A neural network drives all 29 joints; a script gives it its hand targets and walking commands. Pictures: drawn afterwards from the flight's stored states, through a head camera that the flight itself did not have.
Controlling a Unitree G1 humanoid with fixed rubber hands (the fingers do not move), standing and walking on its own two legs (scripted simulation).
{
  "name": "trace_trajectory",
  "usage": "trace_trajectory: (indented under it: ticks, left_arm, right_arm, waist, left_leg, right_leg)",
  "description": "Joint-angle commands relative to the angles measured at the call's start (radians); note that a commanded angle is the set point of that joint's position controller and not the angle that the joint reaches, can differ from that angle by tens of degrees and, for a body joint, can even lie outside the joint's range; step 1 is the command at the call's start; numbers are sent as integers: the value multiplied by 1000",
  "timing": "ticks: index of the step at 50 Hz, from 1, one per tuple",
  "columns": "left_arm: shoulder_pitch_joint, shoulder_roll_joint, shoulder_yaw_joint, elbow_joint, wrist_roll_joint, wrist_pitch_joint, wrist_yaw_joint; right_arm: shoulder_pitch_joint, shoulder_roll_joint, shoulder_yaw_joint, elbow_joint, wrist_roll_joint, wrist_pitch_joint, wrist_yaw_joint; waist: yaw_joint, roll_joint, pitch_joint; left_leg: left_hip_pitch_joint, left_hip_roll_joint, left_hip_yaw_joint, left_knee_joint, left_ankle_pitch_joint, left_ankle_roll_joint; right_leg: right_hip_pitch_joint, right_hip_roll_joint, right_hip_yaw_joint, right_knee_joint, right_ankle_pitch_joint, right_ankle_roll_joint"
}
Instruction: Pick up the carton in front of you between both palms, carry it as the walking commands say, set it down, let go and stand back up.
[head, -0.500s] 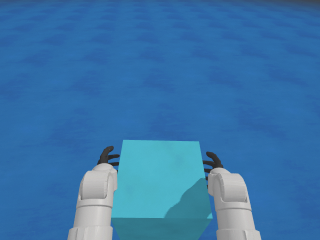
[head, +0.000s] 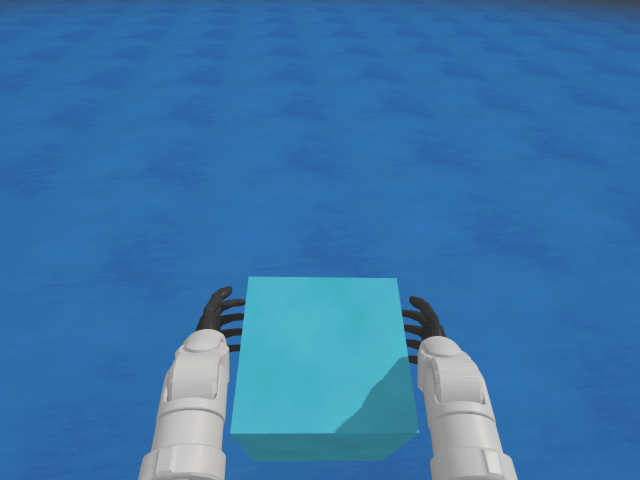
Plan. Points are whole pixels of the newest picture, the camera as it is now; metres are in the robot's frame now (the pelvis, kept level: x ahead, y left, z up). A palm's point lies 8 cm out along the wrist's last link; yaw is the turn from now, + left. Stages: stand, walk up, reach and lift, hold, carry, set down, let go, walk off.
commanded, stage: carry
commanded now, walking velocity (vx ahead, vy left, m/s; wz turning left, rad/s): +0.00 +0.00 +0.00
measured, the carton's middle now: (320, 375) +0.32 +0.00 -0.06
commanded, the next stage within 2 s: hold in 0.64 s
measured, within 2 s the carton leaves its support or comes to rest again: neither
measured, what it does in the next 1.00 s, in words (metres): stands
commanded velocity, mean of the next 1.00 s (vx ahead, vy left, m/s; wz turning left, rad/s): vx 0.00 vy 0.00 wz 0.00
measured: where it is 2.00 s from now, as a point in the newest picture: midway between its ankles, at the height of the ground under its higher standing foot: outside the picture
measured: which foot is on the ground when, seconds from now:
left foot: down 0.00-1.00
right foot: down 0.00-1.00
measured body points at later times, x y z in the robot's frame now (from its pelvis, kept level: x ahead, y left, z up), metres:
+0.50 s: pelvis -0.02 +0.00 +0.00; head -0.05 +0.00 +0.45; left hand +0.30 +0.15 +0.04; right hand +0.29 -0.15 +0.03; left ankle +0.01 +0.11 -0.73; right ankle +0.01 -0.10 -0.73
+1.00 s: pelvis -0.04 +0.00 +0.00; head -0.07 +0.01 +0.45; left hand +0.28 +0.16 +0.05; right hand +0.27 -0.14 +0.04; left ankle +0.02 +0.11 -0.73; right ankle +0.01 -0.10 -0.73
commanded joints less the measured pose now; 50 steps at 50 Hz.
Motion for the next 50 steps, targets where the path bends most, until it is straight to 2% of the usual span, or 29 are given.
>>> trace_trajectory:
  ticks: [1,7,16,32,33,34,37,45,47,49,50]
  left_arm:
    - [-433,-960,-536,-21,-270,-6,-257]
    - [-388,-933,-545,-49,-277,41,-251]
    - [-413,-949,-576,-87,-300,38,-250]
    - [-393,-941,-579,-93,-300,43,-249]
    - [-346,-975,-558,-114,-289,46,-264]
    - [-373,-975,-565,-128,-286,41,-265]
    - [-359,-966,-564,-111,-282,40,-263]
    - [-403,-942,-525,-91,-258,32,-270]
    - [-463,-938,-500,-64,-249,27,-273]
    - [-542,-938,-454,-6,-228,13,-278]
    - [-578,-938,-427,29,-209,5,-281]
  right_arm:
    - [-563,946,532,-136,290,-70,255]
    - [-512,917,541,-161,298,-22,249]
    - [-540,932,574,-204,322,-26,251]
    - [-519,924,576,-209,323,-21,249]
    - [-471,978,568,-207,322,-15,262]
    - [-497,972,575,-246,319,-24,264]
    - [-492,951,565,-225,312,-24,259]
    - [-516,924,505,-179,277,-30,267]
    - [-562,912,468,-140,257,-35,270]
    - [-630,899,412,-72,228,-52,280]
    - [-662,897,377,-30,211,-65,289]
  waist:
    - [0,-4,-247]
    - [0,-2,-234]
    - [1,-1,-237]
    - [1,-2,-236]
    - [28,-17,-132]
    - [4,-21,-176]
    - [9,-2,-158]
    - [4,-3,-63]
    - [2,-2,-32]
    - [2,-1,-6]
    - [-4,-7,23]
  left_leg:
    - [94,100,-116,-76,122,9]
    - [78,102,-115,-78,130,8]
    - [68,102,-116,-83,106,8]
    - [62,102,-116,-83,102,8]
    - [186,-150,-225,-115,247,33]
    - [228,-135,-245,-115,269,46]
    - [250,-135,-258,-130,266,36]
    - [259,-124,-264,-158,139,38]
    - [241,-122,-263,-157,82,38]
    - [225,-118,-269,-153,-36,37]
    - [255,-121,-268,-132,-25,37]
  right_leg:
    - [62,-120,125,-92,155,-9]
    - [47,-120,122,-91,159,-6]
    - [44,-119,124,-97,132,-8]
    - [37,-118,127,-98,134,-9]
    - [206,106,236,-146,253,-15]
    - [209,98,256,-146,294,-9]
    - [248,94,254,-158,282,-8]
    - [222,86,250,-190,124,-22]
    - [205,85,247,-189,62,-28]
    - [172,80,243,-178,-58,-37]
    - [101,76,244,-174,-71,-36]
